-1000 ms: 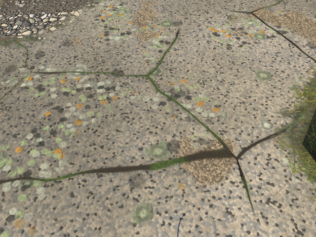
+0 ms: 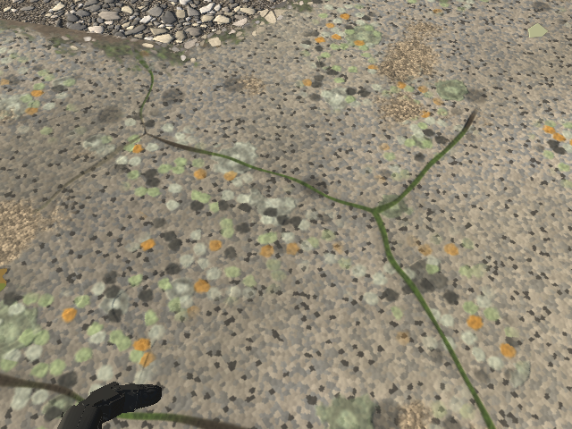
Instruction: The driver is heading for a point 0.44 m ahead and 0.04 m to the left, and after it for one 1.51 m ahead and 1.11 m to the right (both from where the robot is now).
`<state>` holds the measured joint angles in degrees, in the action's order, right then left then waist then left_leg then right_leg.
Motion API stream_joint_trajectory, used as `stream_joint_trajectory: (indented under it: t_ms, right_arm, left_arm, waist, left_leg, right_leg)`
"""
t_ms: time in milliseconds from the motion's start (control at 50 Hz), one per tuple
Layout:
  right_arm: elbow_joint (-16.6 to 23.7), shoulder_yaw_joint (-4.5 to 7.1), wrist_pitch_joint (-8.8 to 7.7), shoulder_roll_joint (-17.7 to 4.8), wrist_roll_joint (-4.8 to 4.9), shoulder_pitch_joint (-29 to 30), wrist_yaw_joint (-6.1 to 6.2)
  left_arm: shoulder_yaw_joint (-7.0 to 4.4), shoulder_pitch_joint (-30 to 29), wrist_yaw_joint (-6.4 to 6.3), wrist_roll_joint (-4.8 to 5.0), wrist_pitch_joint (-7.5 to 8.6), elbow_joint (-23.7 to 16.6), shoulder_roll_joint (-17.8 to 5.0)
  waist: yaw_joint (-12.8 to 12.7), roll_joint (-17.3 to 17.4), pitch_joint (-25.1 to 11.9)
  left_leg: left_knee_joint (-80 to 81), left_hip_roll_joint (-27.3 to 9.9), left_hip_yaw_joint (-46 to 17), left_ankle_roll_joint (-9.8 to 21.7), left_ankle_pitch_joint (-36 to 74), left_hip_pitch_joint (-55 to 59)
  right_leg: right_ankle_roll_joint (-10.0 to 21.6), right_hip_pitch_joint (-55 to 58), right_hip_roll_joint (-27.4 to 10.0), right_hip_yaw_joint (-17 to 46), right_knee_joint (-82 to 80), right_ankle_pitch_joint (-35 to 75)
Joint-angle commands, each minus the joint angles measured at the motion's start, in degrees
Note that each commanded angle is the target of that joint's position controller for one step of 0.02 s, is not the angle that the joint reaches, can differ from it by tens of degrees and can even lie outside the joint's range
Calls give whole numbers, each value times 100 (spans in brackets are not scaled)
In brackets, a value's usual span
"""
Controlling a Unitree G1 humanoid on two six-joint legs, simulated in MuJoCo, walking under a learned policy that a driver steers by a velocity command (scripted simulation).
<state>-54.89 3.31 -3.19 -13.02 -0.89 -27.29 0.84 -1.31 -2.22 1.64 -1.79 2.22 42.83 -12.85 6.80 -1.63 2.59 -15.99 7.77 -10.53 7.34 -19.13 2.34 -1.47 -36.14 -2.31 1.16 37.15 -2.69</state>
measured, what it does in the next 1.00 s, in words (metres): walks ahead: right foot, then left foot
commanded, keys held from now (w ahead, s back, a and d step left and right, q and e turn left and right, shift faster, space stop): w+q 0.38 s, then e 0.62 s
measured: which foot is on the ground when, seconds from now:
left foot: down 0.00-0.08, up 0.10-0.54, down 0.56-1.00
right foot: up 0.00-0.06, down 0.08-0.58, up 0.60-1.00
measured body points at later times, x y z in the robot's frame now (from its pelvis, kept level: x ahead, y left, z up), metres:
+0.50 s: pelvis +0.26 -0.01 +0.00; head +0.30 +0.00 +0.45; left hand +0.16 +0.24 -0.13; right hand +0.52 -0.16 -0.09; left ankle +0.37 +0.15 -0.70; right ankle +0.19 -0.13 -0.74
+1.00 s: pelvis +0.34 +0.03 +0.00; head +0.36 +0.01 +0.44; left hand +0.42 +0.29 -0.12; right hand +0.45 -0.23 -0.14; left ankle +0.38 +0.13 -0.74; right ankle +0.35 -0.07 -0.72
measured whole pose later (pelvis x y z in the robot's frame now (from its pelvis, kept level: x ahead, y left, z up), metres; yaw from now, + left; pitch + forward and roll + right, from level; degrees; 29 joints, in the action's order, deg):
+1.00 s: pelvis +0.34 +0.03 +0.00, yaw +2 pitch +0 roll +1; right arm -47.3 2.8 0.0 -14.0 -1.7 -11.5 1.7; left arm -3.7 13.3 1.8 -1.5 -4.1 44.9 -13.5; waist 0.0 0.3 2.0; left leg -29.4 -4.9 16.1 2.2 -11.8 -17.2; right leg 1.6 -20.9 -2.5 -4.8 42.2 -21.4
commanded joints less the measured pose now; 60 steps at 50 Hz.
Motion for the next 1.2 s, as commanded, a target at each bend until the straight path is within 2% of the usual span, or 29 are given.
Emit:
stream_joint_trajectory:
  t_ms: [20, 60, 80, 100, 120, 140, 160, 180, 280, 360, 440, 520, 560, 580, 600, 620, 680, 700, 740, 860, 1000, 1020, 1040, 1060, 1080, 1100, 1120, 1140, 1200]
  right_arm:
    - [326, 210, -44, -997, -24, 13, 79]
    - [438, 240, -125, -1130, 26, 339, -15]
    - [622, 174, -186, -860, 110, 363, -80]
    - [776, 45, -155, -157, 344, -348, -53]
    - [730, 129, -75, -810, 138, -385, 8]
    - [707, 161, -13, -872, 29, 56, -10]
    - [759, 143, 6, -767, -6, 387, -70]
    - [792, 144, 51, -680, -41, 505, -130]
    - [1092, 106, 302, -469, -123, 925, -355]
    - [1448, 52, 302, -431, -116, 1766, -449]
    - [1631, -116, 194, -147, -128, 2426, -486]
    - [1457, -119, 78, -317, -217, 2208, -340]
    - [1041, -59, -95, -556, -347, 1156, -242]
    - [943, 2, -172, -947, -458, 547, -168]
    - [983, 93, -124, -1253, -265, 549, -104]
    - [1050, 124, -37, -1124, 26, 556, -59]
    - [1118, -109, 13, -448, 62, 1657, 64]
    - [1140, -107, 13, -459, 49, 1764, 102]
    - [1156, -81, -17, -450, 48, 1760, 105]
    - [1096, -1, 110, -565, -76, 1745, 155]
    - [1066, 187, 323, -1015, -52, 1677, 87]
    - [1005, 200, 376, -950, -75, 1511, 68]
    - [1011, 158, 452, -655, -92, 1248, 13]
    - [1382, 72, 509, -409, -8, 1508, 68]
    - [1441, 77, 579, -558, -85, 1905, 98]
    - [1405, 97, 594, -576, -15, 1838, 71]
    - [1323, 113, 544, -599, 35, 1741, 47]
    - [1258, 151, 504, -709, -40, 1643, 33]
    - [1208, 166, 503, -674, -90, 1459, -17]
  left_arm:
    - [-103, -228, -37, 57, 181, -550, -574]
    - [-245, 1227, -167, 67, 280, -170, -922]
    - [-341, 2128, -280, -77, 330, -95, -1283]
    - [-448, 2309, -305, -244, 279, -135, -1770]
    - [-458, 2114, -257, -106, 183, -134, -1480]
    - [-326, 1651, -241, -53, 172, -210, -900]
    - [-241, 1404, -213, -44, 191, -186, -587]
    - [-214, 1408, -213, -59, 216, -124, -523]
    - [-258, 1826, -146, 87, 445, 180, -612]
    - [-278, 2073, -138, 66, 441, 308, -649]
    - [-250, 2300, -126, 85, 422, 474, -710]
    - [-259, 2628, -139, 148, 301, 777, -939]
    - [-235, 2641, -163, 224, 233, 829, -910]
    - [-144, 2736, -177, 261, 244, 606, -631]
    - [33, 3630, -185, 498, 149, 618, 14]
    - [-155, 3237, -291, 391, -12, 765, -582]
    - [-234, 2427, -237, 125, -168, 607, -555]
    - [-247, 2888, -208, 56, -261, 682, -418]
    - [-277, 2975, -204, 11, -376, 732, -306]
    - [-299, 2075, -70, -4, -586, 260, -284]
    - [-315, 1921, 26, 53, -542, -137, -400]
    - [-346, 2121, 4, 41, -477, -67, -515]
    - [-434, 2200, -65, -11, -388, -106, -962]
    - [-610, 2158, -108, 25, -374, -272, -1757]
    - [-673, 2488, -188, 11, -403, -136, -1690]
    - [-571, 2186, -228, 44, -419, -159, -1373]
    - [-506, 1708, -229, 70, -446, -260, -1182]
    - [-471, 1373, -227, 99, -444, -384, -1078]
    - [-446, 1501, -171, 163, -374, -449, -983]
  waist:
    - [-406, 740, -78]
    - [-1104, 547, -845]
    - [-1429, 186, -1619]
    - [-1041, -1199, -2410]
    - [-929, -888, -2339]
    - [-815, -231, -1285]
    - [-779, 83, -695]
    - [-705, -77, -445]
    - [-536, -402, -240]
    - [-643, -334, -32]
    - [-782, -308, 146]
    - [-712, -546, -137]
    - [-236, -218, -707]
    - [-111, 400, -1485]
    - [-403, 1561, -2722]
    - [-198, 757, -2775]
    - [-703, 588, -787]
    - [-930, 1013, -684]
    - [-983, 802, -706]
    - [-832, 995, -538]
    - [-838, 734, -576]
    - [-880, 330, -534]
    - [-820, -1009, -338]
    - [-845, -1831, 90]
    - [-1108, -1136, 2]
    - [-856, -815, 20]
    - [-641, -621, 44]
    - [-547, -667, -94]
    - [-586, -274, -597]
  left_leg:
    - [-588, -1423, -961, 286, 4543, 8]
    - [-2099, -1062, -738, 12, 5137, -554]
    - [-3480, -775, -560, -69, 3602, -1392]
    - [-5238, 81, 187, -264, -1154, -3182]
    - [-5930, -288, 319, -196, -1127, -3730]
    - [-5938, -590, 391, -232, -492, -3846]
    - [-5662, -770, 464, -270, -120, -3780]
    - [-5463, -909, 501, -301, 3, -3669]
    - [-5151, -1113, 689, -385, 401, -3845]
    - [-4359, -1195, 858, -480, 1196, -4309]
    - [-2477, -931, 1293, -450, 1801, -3317]
    - [-1570, -650, 1466, -260, 1458, -2528]
    - [-587, -739, 1351, -118, 2660, -981]
    - [-1144, -2052, 382, 54, 5431, 537]
    - [-1557, -3700, -1112, 1102, 7708, 2071]
    - [-1448, -3335, -670, 1027, 7447, 1451]
    - [-294, -2508, 451, 332, 4980, -804]
    - [-243, -2588, 720, 431, 5110, -1194]
    - [-121, -2528, 1092, 536, 4789, -1533]
    - [175, -2499, 1478, 490, 1657, -1884]
    - [-585, -2785, 1607, 92, 812, -1887]
    - [-1117, -2572, 1825, -245, 517, -2117]
    - [-2508, -1928, 2364, -701, -433, -2697]
    - [-3426, -852, 2098, -1036, -1820, -3950]
    - [-4343, -947, 1316, -997, -1700, -3837]
    - [-4556, -1009, 1078, -959, -1148, -3789]
    - [-4447, -1040, 968, -893, -578, -3717]
    - [-4494, -967, 1004, -841, -248, -3692]
    - [-4672, -844, 977, -882, -100, -3570]
  right_leg:
    - [201, 728, 345, -88, -733, -303]
    - [466, 2877, 411, -90, -1209, -166]
    - [710, 4325, -641, 880, -1230, -987]
    - [1369, 5901, -2450, 3341, -1370, -676]
    - [1607, 5395, -2448, 4328, -1754, -1435]
    - [1442, 4417, -2112, 3349, -1972, -1703]
    - [1273, 3690, -1760, 2451, -2152, -1285]
    - [1116, 3293, -1511, 1840, -2298, -824]
    - [1075, 2892, -1306, 509, -2709, 581]
    - [1055, 3009, -1191, -245, -2860, 866]
    - [924, 2737, -953, -852, -2648, 2207]
    - [824, 3502, -1008, -575, -1838, 3631]
    - [589, 3267, -673, -648, -447, 3083]
    - [420, 2262, -436, -749, 772, 580]
    - [286, 1044, 314, -505, 2576, -3672]
    - [329, 1035, 248, 158, 2939, -3590]
    - [251, 971, -88, 52, 2568, -2552]
    - [162, 1257, -59, -58, 2696, -2357]
    - [61, 1366, 13, -171, 2929, -2134]
    - [107, 1273, -130, -380, 1642, -1616]
    - [458, 2248, 86, -709, -201, -1703]
    - [555, 2610, 131, -475, -890, -1385]
    - [762, 2711, -857, 1054, -2080, -1048]
    - [1546, 2535, -2084, 2948, -2378, 456]
    - [1928, 2315, -2029, 2686, -2335, 561]
    - [1810, 2213, -1625, 2116, -2233, 216]
    - [1540, 2170, -1191, 1662, -2212, -76]
    - [1401, 2335, -934, 1434, -2116, 196]
    - [1449, 2849, -832, 1337, -1858, 1247]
